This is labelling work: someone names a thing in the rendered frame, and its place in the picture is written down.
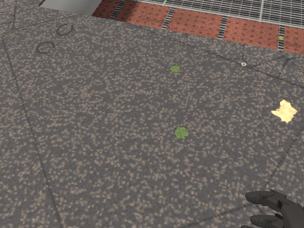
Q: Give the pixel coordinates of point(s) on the robot right hand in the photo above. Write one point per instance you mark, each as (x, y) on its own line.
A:
(292, 213)

